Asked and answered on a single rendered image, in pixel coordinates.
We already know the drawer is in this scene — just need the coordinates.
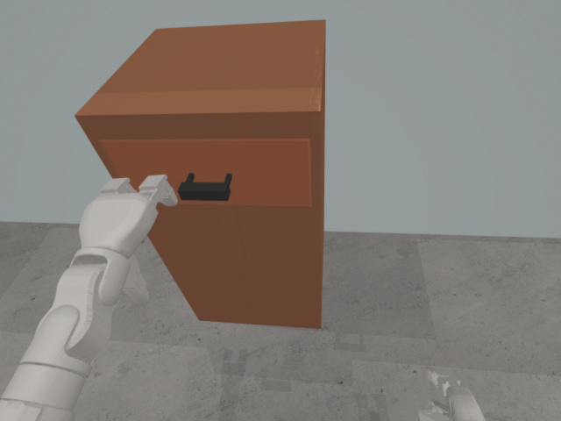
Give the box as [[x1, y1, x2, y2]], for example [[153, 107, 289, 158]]
[[102, 139, 311, 205]]

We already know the robot left hand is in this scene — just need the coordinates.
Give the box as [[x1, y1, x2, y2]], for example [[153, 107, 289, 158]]
[[79, 175, 178, 303]]

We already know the robot left forearm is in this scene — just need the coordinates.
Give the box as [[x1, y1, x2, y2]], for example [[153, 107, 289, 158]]
[[0, 246, 131, 421]]

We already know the cabinet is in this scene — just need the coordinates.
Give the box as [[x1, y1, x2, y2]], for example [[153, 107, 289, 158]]
[[75, 19, 326, 329]]

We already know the handle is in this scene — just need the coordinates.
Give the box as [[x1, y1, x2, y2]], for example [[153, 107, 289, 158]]
[[178, 173, 232, 201]]

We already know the robot right hand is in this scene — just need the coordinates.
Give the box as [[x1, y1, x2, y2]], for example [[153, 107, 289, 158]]
[[419, 367, 486, 421]]

